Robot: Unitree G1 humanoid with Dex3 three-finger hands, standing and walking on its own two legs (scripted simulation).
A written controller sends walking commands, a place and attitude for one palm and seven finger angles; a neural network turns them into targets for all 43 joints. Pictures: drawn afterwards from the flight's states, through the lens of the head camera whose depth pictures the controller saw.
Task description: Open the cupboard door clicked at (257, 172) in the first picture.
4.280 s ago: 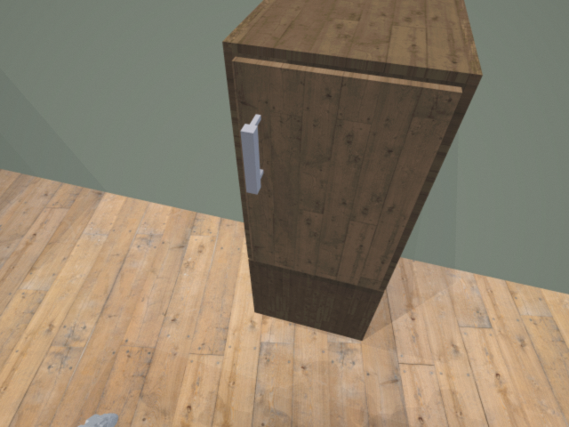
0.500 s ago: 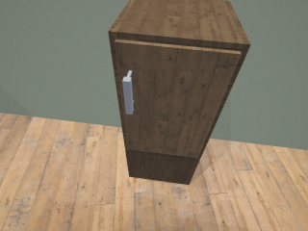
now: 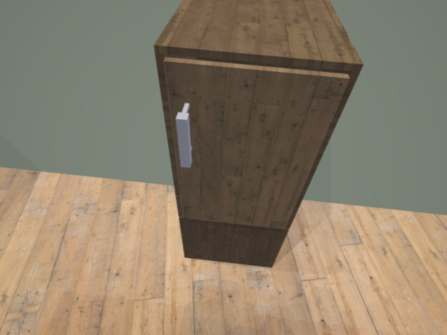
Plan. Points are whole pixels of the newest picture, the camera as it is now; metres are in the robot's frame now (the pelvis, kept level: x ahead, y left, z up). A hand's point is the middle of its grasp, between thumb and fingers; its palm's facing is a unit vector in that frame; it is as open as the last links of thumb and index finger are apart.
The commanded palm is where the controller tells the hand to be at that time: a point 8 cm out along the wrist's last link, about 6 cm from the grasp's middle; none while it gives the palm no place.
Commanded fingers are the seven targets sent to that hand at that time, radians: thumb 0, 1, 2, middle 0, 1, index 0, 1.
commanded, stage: come to a stop and stand still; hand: left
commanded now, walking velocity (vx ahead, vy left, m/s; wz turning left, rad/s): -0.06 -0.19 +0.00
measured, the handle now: (186, 136) +0.53 +0.13 +0.04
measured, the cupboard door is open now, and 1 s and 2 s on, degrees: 0 0 0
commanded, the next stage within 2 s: look again from close up in 1.98 s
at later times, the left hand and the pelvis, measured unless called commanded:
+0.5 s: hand out of the picture +0.02 +0.15 -0.18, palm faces +0.01 -0.98 -0.21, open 7.3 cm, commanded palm none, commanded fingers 0.00 0.90 0.90 -0.20 -0.30 -0.20 -0.30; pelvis -0.01 -0.02 +0.00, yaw -2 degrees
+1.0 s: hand out of the picture +0.01 +0.19 -0.17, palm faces -0.04 -0.97 -0.22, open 7.4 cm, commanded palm none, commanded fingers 0.00 0.90 0.90 -0.20 -0.30 -0.20 -0.30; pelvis +0.01 +0.01 +0.00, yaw -2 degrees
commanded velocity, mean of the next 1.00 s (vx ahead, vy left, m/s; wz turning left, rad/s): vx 0.00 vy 0.03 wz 0.00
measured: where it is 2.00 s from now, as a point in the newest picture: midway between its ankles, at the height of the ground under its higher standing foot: outside the picture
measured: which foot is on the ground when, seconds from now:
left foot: down 0.00-1.00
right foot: down 0.00-1.00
